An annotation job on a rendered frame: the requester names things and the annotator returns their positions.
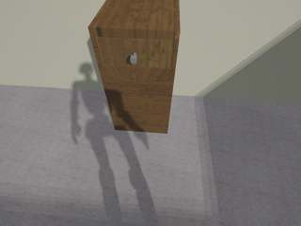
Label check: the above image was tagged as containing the handle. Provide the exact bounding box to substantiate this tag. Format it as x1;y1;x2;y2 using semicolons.
130;53;137;64

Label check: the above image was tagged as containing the drawer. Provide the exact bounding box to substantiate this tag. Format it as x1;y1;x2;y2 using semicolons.
95;36;174;69

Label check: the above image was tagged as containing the cabinet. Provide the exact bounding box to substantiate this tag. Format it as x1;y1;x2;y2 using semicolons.
88;0;181;134

